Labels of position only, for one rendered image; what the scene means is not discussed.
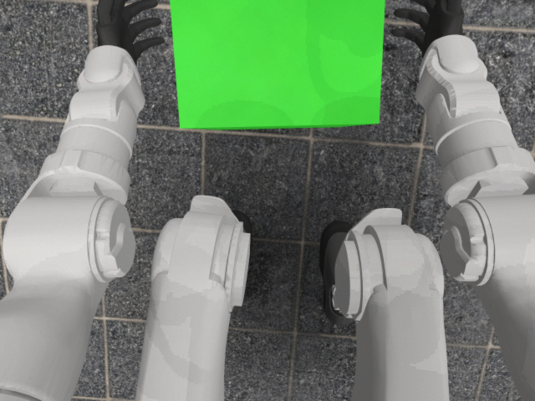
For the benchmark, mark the left robot shin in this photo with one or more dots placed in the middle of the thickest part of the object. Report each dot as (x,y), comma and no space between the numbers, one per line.
(166,239)

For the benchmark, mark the robot left upper arm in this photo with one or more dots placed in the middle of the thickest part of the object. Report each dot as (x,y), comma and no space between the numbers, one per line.
(62,252)

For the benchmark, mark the robot left hand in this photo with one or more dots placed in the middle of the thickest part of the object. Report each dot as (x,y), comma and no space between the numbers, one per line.
(112,26)

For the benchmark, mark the right robot forearm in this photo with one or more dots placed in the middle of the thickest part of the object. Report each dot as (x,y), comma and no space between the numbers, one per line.
(472,137)

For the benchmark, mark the robot right hand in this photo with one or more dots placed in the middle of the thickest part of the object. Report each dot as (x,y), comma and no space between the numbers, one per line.
(445,18)

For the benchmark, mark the robot left foot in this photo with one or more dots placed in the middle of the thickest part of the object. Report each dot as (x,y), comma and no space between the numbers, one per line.
(247,228)

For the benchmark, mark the left robot forearm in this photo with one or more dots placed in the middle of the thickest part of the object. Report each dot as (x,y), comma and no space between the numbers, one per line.
(98,136)

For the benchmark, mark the carton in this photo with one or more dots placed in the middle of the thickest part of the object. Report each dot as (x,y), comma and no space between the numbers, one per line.
(277,64)

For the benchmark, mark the robot right upper arm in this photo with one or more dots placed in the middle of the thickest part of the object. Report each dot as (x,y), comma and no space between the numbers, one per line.
(489,242)

